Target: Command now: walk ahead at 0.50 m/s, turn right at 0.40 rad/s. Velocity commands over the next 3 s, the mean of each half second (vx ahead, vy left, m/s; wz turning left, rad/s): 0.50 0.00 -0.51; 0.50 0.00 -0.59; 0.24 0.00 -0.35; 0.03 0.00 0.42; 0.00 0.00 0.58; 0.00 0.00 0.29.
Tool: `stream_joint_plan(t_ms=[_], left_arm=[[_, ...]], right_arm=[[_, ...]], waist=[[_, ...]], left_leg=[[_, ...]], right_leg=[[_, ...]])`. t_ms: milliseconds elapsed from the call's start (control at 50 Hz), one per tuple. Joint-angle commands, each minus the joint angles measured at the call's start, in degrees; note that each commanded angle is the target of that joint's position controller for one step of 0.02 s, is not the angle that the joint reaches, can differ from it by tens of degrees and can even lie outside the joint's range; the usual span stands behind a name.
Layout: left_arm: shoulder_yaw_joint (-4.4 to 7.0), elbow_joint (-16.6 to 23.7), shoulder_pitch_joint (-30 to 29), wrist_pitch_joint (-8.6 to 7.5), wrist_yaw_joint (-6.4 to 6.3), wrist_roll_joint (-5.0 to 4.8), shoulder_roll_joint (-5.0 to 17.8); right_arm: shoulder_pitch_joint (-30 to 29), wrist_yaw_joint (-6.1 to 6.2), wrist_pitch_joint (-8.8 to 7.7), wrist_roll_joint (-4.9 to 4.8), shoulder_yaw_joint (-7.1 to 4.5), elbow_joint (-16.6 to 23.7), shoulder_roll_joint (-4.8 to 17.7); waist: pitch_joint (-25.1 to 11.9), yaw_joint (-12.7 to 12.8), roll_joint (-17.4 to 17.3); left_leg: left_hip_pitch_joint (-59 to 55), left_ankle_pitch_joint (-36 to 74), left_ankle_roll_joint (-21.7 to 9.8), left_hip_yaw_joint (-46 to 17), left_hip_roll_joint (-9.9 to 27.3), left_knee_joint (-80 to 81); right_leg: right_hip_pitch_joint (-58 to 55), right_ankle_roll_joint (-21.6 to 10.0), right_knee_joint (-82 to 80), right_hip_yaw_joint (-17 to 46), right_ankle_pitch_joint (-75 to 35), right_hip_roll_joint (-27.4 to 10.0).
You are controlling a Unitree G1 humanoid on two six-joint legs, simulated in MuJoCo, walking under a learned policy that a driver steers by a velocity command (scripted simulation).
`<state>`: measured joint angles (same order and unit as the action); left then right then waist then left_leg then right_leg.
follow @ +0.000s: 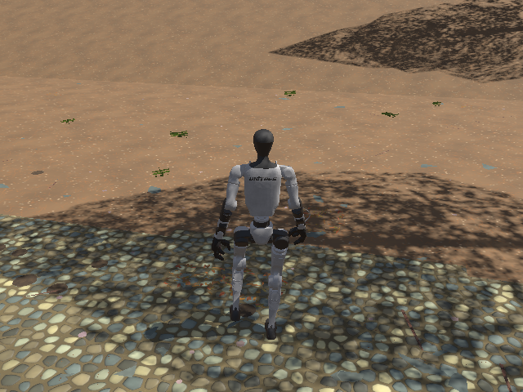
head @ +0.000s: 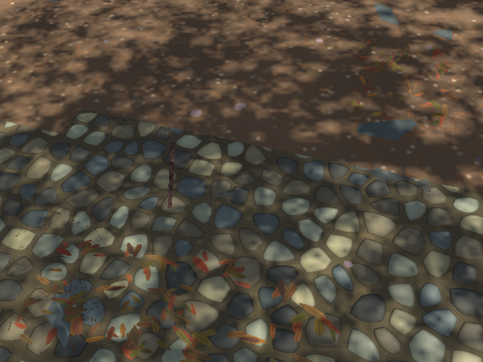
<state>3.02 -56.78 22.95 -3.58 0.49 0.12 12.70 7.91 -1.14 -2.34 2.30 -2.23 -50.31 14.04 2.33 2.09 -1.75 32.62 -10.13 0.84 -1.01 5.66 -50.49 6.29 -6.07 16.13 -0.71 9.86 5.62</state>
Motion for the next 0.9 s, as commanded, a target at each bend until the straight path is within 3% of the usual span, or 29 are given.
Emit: stream_joint_plan(t_ms=[20, 100, 140, 180, 200, 220, 240, 260, 280, 300, 320, 360, 460, 540, 640, 680, 700, 740, 760, 780, 800, 820, 840, 860, 900], left_arm=[[1.82, 3.1, 0.5, -0.77, -0.14, 0.03, 8.4], [2.11, 2.7, 3.7, -0.4, -0.37, 0.46, 8.9], [2.41, 3.1, 3.8, -0.14, -0.68, 0.8, 9.5], [2.93, 4.0, 1.5, 0.04, -1.05, 0.98, 10.7], [3.2, 4.6, 0.0, 0.03, -1.06, 0.93, 11.3], [3.18, 4.9, -0.9, -0.18, -0.82, 0.69, 11.0], [2.55, 6.5, -1.3, -0.62, -0.44, 0.08, 8.4], [1.5, 8.7, 3.1, -0.61, -0.45, -1.66, 2.9], [2.08, 7.8, 4.5, 0.23, -0.8, -0.14, 7.0], [2.42, 7.0, 2.1, 0.74, -0.57, 0.64, 8.1], [2.27, 7.3, -0.7, 0.87, 0.07, 0.85, 7.1], [2.29, 7.9, -2.5, 1.98, 1.05, 1.81, 6.1], [1.77, 11.0, -9.4, 3.79, 2.63, 1.92, 5.0], [0.88, 14.0, -17.2, 3.69, 3.54, 1.73, 4.1], [0.03, 17.3, -25.1, 3.45, 4.35, 2.02, 4.0], [0.17, 18.0, -25.8, 3.45, 4.22, 2.34, 4.6], [0.37, 17.9, -24.8, 3.46, 3.97, 2.5, 5.0], [1.39, 15.7, -16.3, 2.97, 3.11, 2.63, 6.6], [2.5, 12.4, -6.4, 2.4, 2.29, 3.07, 8.3], [4.36, 11.3, 0.2, 2.31, 1.29, 3.64, 14.4], [5.32, 12.8, -1.8, 2.91, 0.84, 1.53, 19.3], [5.05, 12.6, -1.1, 3.61, 0.33, 0.93, 18.0], [4.32, 12.0, -3.9, 3.45, -0.16, 0.59, 15.1], [3.53, 11.9, -6.6, 2.99, -0.32, 0.42, 12.1], [2.63, 12.4, -9.9, 1.96, -0.54, -0.04, 9.7]], right_arm=[[-4.8, -0.06, -0.2, -0.42, -0.21, 4.4, 2.8], [-11.1, 0.05, -0.55, -1.02, 0.09, 7.1, 3.1], [-12.4, 0.12, -0.98, -1.26, 0.05, 8.3, 3.8], [-9.2, 0.35, -1.6, -1.35, -0.38, 8.2, 5.2], [-5.2, 0.63, -2.01, -1.33, -0.77, 7.2, 6.0], [1.9, 1.19, -2.74, -0.98, -1.49, 5.1, 7.4], [10.7, 2.07, -3.55, 0.34, -2.64, 4.1, 11.5], [14.2, 2.46, -2.99, 1.26, -3.92, 4.4, 17.2], [11.3, 2.31, -1.96, 0.51, -3.66, 4.5, 14.3], [6.9, 2.07, -1.75, 0.06, -2.32, 5.7, 8.8], [4.3, 1.87, -1.92, -0.26, -1.61, 5.9, 5.9], [4.5, 2.09, -2.58, -0.51, -1.05, 4.8, 4.3], [9.0, 1.65, -4.35, -1.4, -1.66, 2.6, 5.4], [11.0, 1.54, -4.15, -1.09, -1.76, 1.3, 5.4], [14.4, 1.98, -3.56, -1.1, -2.44, -0.3, 7.7], [15.7, 2.25, -2.72, -1.04, -2.67, -1.1, 8.5], [15.9, 2.39, -2.28, -1.01, -2.84, -1.4, 9.3], [16.2, 2.48, -1.13, -1.12, -3.17, -1.6, 11.0], [15.6, 2.39, -0.67, -1.25, -3.03, -1.0, 11.0], [16.8, 1.94, -0.8, -1.67, -2.03, 1.7, 7.2], [14.2, 0.98, -1.44, -1.36, -1.98, 6.0, 5.6], [6.9, 0.8, -1.91, -0.89, -2.51, 7.3, 8.9], [6.1, 0.64, -2.58, -1.68, -1.92, 7.5, 7.3], [7.7, 0.8, -2.79, -1.63, -1.79, 6.3, 6.8], [10.2, 0.77, -0.96, 0.32, -1.76, 5.6, 6.4]], waist=[[2.1, -0.3, 5.0], [1.2, 2.1, 5.6], [1.0, 2.1, 6.2], [0.2, 0.0, 6.6], [-1.1, -1.9, 6.6], [-4.4, -5.2, 3.9], [-11.5, -8.5, -2.3], [-17.9, -7.0, -15.1], [-15.9, -4.7, -11.9], [-8.4, -3.5, -4.2], [-4.1, -3.0, -1.3], [-1.8, -1.8, -4.7], [-1.4, -1.7, -3.4], [1.0, -2.8, -3.1], [2.9, -4.6, -3.0], [2.8, -4.5, -3.2], [1.9, -3.9, -3.8], [-3.6, -0.1, -3.9], [-9.3, 4.2, -1.3], [-16.3, 5.7, 7.1], [-19.9, 3.1, 15.8], [-14.8, 5.3, 6.3], [-8.0, 3.0, 4.1], [-3.8, 0.0, 1.5], [-3.0, -3.5, 2.2]], left_leg=[[1.5, 6.4, 1.7, 1.4, -1.0, 7.7], [0.7, 8.6, 1.9, 1.2, -2.7, 13.7], [-0.9, 6.9, 1.3, 0.5, -3.3, 16.1], [-7.3, 3.3, 0.2, 0.0, -4.1, 19.6], [-13.5, 1.4, -0.6, 0.5, -5.2, 21.7], [-23.4, 1.6, -1.9, 0.6, -5.5, 25.5], [-35.7, -6.0, -4.7, -8.7, 4.0, 28.2], [-49.3, -14.7, -9.6, -31.5, 18.8, 33.7], [-44.9, -20.5, -11.8, -39.5, 20.0, 36.5], [-37.9, -21.5, -10.8, -31.5, 17.4, 37.0], [-32.0, -14.2, -9.8, -23.0, 14.3, 38.0], [-27.3, -2.3, -7.8, -12.1, 10.2, 39.6], [-28.5, 11.0, -9.1, -1.9, 9.9, 41.7], [-29.0, 13.8, -8.9, 5.1, 8.6, 42.5], [-32.5, 18.1, -7.8, 10.7, 10.0, 41.2], [-35.9, 26.5, -7.1, 12.6, 10.6, 37.6], [-37.1, 35.8, -6.8, 13.9, 10.7, 33.8], [-37.7, 49.1, -6.4, 15.6, 10.5, 18.6], [-31.6, 43.0, -4.8, 16.9, 9.3, 4.8], [-13.7, 17.3, -2.3, 16.9, 6.3, -14.0], [5.7, -21.6, 0.8, 9.0, -5.6, -30.2], [11.9, -17.1, 0.2, 0.9, -3.0, -31.3], [11.7, -11.4, -0.4, 0.5, -0.4, -27.6], [7.5, -8.9, -0.5, 0.3, 1.6, -21.4], [0.6, -8.2, 0.6, -0.3, 2.6, -16.2]], right_leg=[[2.5, -7.5, -8.1, 13.5, -8.6, -13.9], [-1.5, -6.9, -4.1, 14.6, -14.2, -14.0], [-3.0, -6.3, -1.6, 16.2, -17.1, -14.6], [-2.1, -4.7, 1.6, 17.8, -18.7, -15.1], [-0.5, -3.8, 4.8, 18.2, -20.6, -14.5], [1.9, -2.5, 13.1, 16.4, -22.0, -11.5], [8.0, -0.9, 27.9, 12.5, -14.4, -7.0], [25.0, 1.1, 43.5, 5.0, 17.0, 1.7], [30.5, 0.4, 51.2, 5.4, 21.1, -1.6], [31.2, 0.2, 53.1, 6.2, 15.8, -4.8], [30.1, 0.8, 51.5, 5.7, 11.5, -6.8], [27.8, 2.1, 48.9, 4.7, 8.4, -8.9], [32.7, 4.0, 47.5, 3.3, 1.4, -10.2], [33.8, 4.6, 36.5, 1.0, -5.9, -10.3], [28.9, 2.0, 23.6, -4.2, -6.2, -9.3], [26.9, 0.1, 20.9, -6.0, -1.8, -7.7], [24.2, -1.0, 19.9, -7.3, 1.3, -5.9], [13.8, -3.8, 17.3, -8.6, 5.8, -1.2], [0.6, -5.8, 13.0, -7.0, 3.8, -0.1], [-17.1, -10.2, 10.6, 12.0, 13.8, -13.6], [-25.8, -16.8, 1.4, 42.5, 11.4, -25.8], [-23.3, -15.6, -0.3, 37.1, 3.9, -24.4], [-16.1, -14.4, 0.0, 28.6, -2.9, -23.0], [-8.1, -11.9, -0.7, 23.0, -10.5, -19.7], [-0.5, -10.1, -1.8, 17.0, -17.2, -15.1]])
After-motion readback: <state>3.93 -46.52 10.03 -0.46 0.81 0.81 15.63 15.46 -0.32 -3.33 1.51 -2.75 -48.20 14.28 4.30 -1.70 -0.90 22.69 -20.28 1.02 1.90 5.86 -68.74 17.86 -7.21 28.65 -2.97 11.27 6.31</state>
